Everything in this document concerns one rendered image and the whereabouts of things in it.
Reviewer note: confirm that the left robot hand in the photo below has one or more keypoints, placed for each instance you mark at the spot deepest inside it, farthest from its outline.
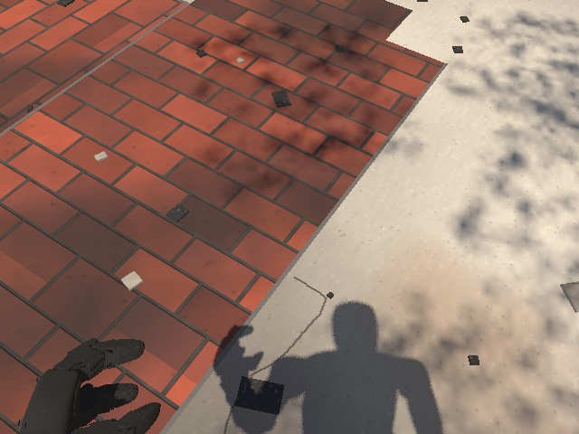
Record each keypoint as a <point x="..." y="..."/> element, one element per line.
<point x="59" y="405"/>

